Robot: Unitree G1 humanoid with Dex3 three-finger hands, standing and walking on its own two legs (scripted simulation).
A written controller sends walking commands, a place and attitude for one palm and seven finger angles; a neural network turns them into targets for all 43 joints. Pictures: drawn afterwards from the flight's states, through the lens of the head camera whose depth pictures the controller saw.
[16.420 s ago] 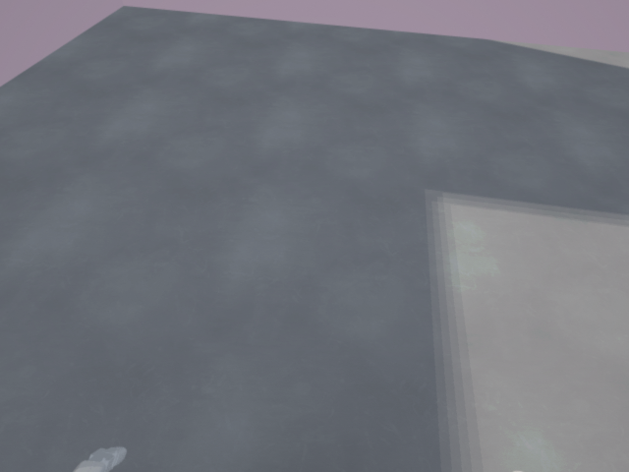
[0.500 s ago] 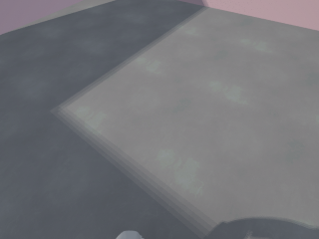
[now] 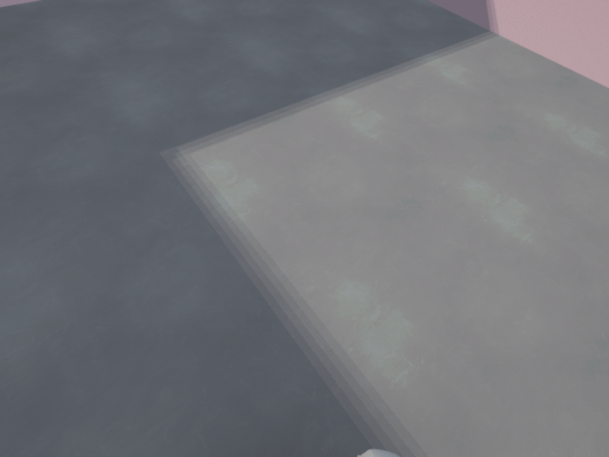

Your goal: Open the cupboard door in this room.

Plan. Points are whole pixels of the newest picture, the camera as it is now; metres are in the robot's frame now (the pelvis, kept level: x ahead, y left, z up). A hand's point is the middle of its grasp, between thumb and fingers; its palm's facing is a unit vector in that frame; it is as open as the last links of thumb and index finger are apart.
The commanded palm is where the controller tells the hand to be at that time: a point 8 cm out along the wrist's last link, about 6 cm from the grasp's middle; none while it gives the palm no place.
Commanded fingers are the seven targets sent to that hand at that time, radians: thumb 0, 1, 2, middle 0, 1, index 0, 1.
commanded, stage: turn or walk to find it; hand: left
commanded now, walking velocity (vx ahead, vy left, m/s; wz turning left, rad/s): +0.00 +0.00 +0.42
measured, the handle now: out of the picture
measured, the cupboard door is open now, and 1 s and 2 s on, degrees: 0 0 0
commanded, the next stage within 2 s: none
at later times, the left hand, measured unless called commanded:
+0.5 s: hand out of the picture +0.02 +0.13 -0.15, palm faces +0.24 -0.93 -0.28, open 7.3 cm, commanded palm none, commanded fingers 0.00 0.90 0.90 -0.20 -0.30 -0.20 -0.30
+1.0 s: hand out of the picture -0.08 +0.19 -0.18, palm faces +0.47 -0.85 -0.23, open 7.4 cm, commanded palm none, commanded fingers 0.00 0.90 0.90 -0.20 -0.30 -0.20 -0.30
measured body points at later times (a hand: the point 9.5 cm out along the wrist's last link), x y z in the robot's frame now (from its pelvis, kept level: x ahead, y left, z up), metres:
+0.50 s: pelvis -0.01 -0.07 +0.00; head +0.04 -0.10 +0.45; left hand +0.01 +0.18 -0.12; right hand +0.06 -0.32 -0.17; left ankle -0.09 +0.10 -0.64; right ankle +0.00 -0.14 -0.74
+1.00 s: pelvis -0.04 -0.02 +0.00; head -0.02 +0.02 +0.45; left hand -0.11 +0.24 -0.16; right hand +0.16 -0.19 -0.13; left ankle -0.07 +0.06 -0.74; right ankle +0.01 -0.17 -0.66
